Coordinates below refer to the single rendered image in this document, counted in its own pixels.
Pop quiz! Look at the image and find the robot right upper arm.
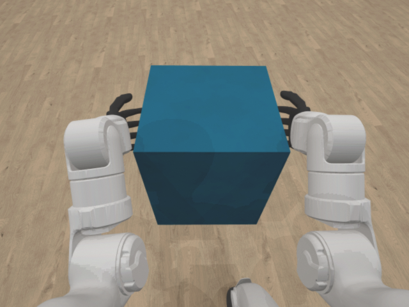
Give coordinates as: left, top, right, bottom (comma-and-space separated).
297, 230, 409, 307

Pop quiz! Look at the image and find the right robot thigh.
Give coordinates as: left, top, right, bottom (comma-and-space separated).
231, 283, 279, 307

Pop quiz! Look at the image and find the left robot forearm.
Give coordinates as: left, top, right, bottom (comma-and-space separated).
64, 115, 133, 285

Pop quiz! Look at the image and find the right robot forearm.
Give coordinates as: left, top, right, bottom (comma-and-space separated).
290, 111, 382, 274

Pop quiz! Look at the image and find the robot left upper arm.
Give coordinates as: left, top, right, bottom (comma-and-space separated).
37, 232, 149, 307

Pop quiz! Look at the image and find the robot right shin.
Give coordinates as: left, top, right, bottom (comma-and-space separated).
235, 278, 252, 287

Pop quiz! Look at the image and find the carton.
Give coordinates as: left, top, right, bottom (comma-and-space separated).
133, 65, 290, 225

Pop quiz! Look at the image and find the robot left hand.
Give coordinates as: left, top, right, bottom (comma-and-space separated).
106, 93, 142, 151

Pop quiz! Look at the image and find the robot right hand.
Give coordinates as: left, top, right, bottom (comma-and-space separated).
278, 91, 311, 148

